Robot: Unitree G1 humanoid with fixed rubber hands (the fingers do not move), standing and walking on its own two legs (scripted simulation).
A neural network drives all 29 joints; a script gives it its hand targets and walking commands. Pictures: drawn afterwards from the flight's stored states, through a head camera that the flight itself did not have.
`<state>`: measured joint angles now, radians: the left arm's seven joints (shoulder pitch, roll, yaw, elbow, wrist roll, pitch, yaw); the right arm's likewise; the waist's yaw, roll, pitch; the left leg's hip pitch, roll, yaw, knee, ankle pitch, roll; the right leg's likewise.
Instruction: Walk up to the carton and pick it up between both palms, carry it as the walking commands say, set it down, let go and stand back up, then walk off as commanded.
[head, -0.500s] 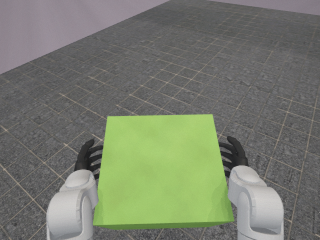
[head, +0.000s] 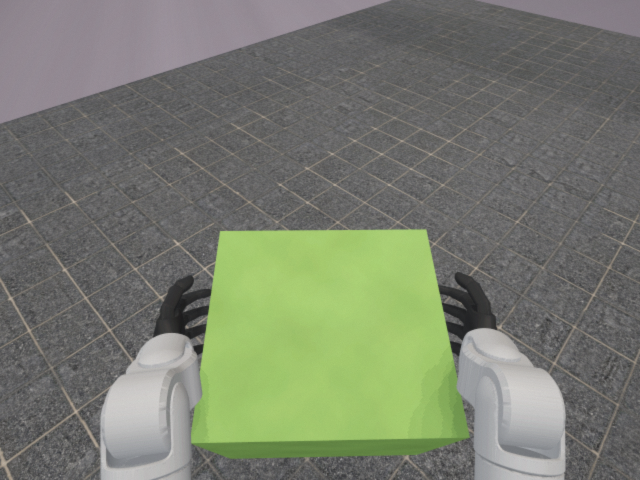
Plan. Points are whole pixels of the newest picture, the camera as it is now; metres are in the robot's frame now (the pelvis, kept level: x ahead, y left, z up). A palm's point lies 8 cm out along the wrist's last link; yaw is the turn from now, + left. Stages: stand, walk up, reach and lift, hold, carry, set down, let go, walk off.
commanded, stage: carry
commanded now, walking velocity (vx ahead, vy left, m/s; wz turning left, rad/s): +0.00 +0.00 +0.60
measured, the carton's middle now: (324, 349) +0.28 -0.01 +0.02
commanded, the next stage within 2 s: none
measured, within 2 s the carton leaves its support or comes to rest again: neither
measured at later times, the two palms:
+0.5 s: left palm (111, 411) +0.18 +0.19 +0.11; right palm (428, 330) +0.26 -0.12 +0.10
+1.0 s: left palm out of the picture +0.06 +0.27 +0.10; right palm (317, 345) +0.25 +0.00 +0.10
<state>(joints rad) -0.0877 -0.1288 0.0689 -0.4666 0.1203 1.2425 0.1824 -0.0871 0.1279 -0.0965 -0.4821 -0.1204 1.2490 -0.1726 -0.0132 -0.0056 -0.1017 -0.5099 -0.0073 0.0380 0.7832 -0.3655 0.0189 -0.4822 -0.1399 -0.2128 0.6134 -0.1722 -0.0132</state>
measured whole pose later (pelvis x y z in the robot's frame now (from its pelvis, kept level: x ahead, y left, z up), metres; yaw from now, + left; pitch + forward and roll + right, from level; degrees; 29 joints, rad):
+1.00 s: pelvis -0.06 -0.01 +0.01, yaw +34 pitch +5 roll +0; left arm -0.05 -0.13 0.08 -0.55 0.08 1.18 0.20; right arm -0.07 0.13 -0.07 -0.53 -0.10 1.17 -0.17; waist 0.00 0.00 -0.04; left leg -0.47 -0.04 0.01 0.55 -0.18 0.05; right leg -0.53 -0.10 -0.09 0.92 -0.46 0.08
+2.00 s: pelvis -0.10 -0.06 +0.02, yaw +71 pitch +3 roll +2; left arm -0.03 -0.13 0.09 -0.51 0.10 1.21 0.17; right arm -0.07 0.13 -0.06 -0.52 -0.09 1.24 -0.20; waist -0.03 0.01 -0.08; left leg -0.56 0.01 0.08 1.05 -0.42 -0.05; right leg -0.31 -0.15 -0.24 0.57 -0.30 -0.01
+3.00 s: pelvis -0.13 -0.15 +0.02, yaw +87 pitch +3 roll +1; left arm -0.08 -0.13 0.10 -0.44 0.10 1.25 0.18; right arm -0.11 0.13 -0.08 -0.43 -0.12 1.24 -0.18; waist 0.02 -0.01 -0.14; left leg -0.34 0.02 0.06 0.49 -0.20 0.00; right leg -0.35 -0.07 -0.18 0.51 -0.21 -0.02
